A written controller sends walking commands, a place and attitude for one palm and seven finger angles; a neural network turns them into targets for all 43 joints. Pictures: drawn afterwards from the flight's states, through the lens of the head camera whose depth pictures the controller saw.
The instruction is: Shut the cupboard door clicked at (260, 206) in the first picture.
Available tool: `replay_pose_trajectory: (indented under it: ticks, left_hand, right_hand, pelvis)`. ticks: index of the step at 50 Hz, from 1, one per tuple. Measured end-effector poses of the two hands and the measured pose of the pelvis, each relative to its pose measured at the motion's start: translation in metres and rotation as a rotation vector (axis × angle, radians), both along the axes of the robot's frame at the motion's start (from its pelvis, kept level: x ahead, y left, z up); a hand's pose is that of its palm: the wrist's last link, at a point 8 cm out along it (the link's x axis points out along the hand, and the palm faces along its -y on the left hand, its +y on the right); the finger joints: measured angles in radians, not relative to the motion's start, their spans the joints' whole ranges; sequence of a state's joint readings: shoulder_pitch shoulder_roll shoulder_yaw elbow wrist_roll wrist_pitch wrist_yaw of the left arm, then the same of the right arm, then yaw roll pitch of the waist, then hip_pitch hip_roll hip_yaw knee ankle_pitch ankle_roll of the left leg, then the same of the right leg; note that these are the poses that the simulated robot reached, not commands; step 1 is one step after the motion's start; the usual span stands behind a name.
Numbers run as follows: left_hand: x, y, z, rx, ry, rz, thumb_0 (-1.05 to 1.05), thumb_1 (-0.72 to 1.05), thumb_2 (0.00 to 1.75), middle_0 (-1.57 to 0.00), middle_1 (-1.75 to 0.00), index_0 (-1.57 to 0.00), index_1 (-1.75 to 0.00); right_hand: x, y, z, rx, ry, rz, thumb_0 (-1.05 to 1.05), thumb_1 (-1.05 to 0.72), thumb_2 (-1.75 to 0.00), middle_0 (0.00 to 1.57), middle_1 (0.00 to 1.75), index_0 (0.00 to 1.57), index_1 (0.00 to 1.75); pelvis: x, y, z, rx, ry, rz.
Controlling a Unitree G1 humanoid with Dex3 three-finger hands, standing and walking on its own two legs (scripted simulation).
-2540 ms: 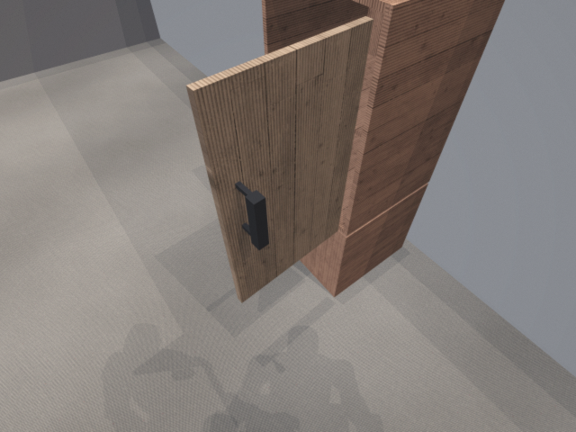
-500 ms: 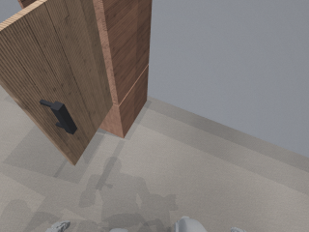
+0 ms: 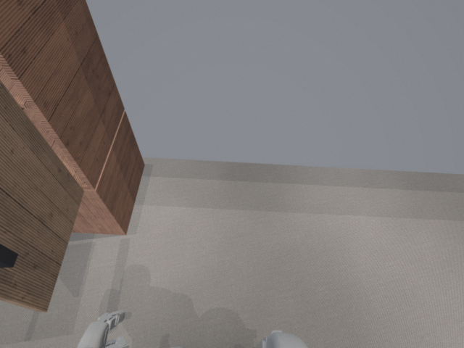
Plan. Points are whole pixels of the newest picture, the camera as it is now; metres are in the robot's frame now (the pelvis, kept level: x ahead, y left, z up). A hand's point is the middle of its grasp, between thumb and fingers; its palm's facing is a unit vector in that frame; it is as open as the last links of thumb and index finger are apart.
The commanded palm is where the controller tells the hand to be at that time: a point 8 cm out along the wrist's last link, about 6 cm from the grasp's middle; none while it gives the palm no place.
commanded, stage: walk to a spot facing it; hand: left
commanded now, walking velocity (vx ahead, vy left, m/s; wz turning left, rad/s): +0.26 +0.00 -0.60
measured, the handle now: out of the picture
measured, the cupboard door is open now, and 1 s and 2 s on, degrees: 94 94 94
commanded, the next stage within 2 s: turn to face it in 1.46 s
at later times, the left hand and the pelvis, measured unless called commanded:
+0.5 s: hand (148, 321) +0.18 +0.17 -0.18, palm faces -0.26 -0.95 -0.18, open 7.4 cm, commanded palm none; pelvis +0.09 -0.01 +0.00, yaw -19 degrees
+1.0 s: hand (252, 210) +0.43 -0.04 -0.16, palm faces -0.51 -0.84 -0.18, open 7.3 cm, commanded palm none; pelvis +0.25 -0.14 +0.01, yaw -31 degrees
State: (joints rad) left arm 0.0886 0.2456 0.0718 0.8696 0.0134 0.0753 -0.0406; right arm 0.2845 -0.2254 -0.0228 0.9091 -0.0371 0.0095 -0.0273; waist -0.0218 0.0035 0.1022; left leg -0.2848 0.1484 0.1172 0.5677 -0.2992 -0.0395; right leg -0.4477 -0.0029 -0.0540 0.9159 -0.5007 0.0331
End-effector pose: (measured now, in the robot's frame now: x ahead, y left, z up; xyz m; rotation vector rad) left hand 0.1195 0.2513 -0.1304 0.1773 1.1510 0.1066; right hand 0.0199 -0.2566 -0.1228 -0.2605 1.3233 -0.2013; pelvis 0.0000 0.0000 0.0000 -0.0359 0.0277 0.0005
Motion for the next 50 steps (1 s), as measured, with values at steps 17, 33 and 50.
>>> replay_pose_trajectory:
  ticks: [17, 33, 50]
  left_hand:
    - [0.001, -0.03, -0.001, 0.034, 0.158, -0.131, 0.0, 0.9, 0.89, -0.2, -0.29, -0.2, -0.3]
    - [0.216, -0.109, 0.004, -0.019, 0.024, -0.423, 0.01, 0.91, 0.9, -0.2, -0.29, -0.19, -0.3]
    - [0.332, -0.242, -0.002, -0.01, 0.023, -0.535, -0.01, 0.93, 0.89, -0.2, -0.29, -0.2, -0.3]
  right_hand:
    - [0.07, -0.031, 0.009, 0.029, -0.203, -0.174, 0.01, -0.91, -0.9, 0.2, 0.3, 0.2, 0.3]
    - [0.002, 0.0, 0.006, 0.052, 0.045, -0.456, 0.0, -0.91, -0.9, 0.2, 0.3, 0.21, 0.3]
    - [0.115, -0.097, -0.005, 0.077, -0.023, -0.62, 0.01, -0.91, -0.9, 0.19, 0.3, 0.2, 0.3]
  pelvis:
    - [0.044, -0.017, 0.005, 0.049, -0.001, -0.231]
    - [0.139, -0.044, 0.008, 0.016, -0.001, -0.428]
    - [0.254, -0.142, 0.005, 0.032, -0.008, -0.535]
